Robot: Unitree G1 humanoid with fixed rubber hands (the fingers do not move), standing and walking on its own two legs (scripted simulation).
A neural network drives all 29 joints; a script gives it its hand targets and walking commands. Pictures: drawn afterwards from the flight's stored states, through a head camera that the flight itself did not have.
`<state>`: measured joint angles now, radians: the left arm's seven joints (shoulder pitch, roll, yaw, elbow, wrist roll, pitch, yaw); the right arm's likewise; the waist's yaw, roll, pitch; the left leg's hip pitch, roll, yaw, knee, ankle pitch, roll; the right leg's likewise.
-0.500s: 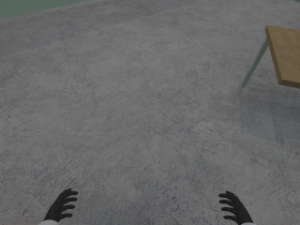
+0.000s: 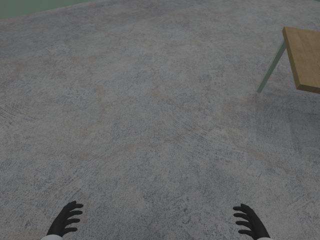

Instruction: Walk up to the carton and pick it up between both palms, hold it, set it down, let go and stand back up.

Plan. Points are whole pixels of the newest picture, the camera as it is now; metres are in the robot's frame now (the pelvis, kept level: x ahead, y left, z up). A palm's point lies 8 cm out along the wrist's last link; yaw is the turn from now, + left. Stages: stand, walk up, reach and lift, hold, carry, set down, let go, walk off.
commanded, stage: stand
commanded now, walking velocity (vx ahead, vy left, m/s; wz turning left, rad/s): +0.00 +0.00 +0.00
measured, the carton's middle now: out of the picture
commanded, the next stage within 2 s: walk up in 0.40 s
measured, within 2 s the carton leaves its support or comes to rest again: neither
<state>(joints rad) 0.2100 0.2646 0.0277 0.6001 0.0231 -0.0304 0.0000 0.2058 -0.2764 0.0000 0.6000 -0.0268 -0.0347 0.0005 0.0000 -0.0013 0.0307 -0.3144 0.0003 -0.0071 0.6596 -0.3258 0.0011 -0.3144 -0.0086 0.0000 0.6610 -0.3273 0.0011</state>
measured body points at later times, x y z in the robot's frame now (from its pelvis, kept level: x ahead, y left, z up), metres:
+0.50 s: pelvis +0.00 +0.00 +0.00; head +0.01 +0.00 +0.45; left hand +0.16 +0.26 -0.08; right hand +0.16 -0.25 -0.08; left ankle +0.02 +0.12 -0.72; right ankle +0.02 -0.12 -0.72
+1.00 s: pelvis -0.01 -0.12 -0.02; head +0.02 -0.11 +0.43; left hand +0.18 +0.16 -0.11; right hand +0.03 -0.48 -0.07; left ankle +0.02 +0.11 -0.71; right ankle +0.04 -0.27 -0.73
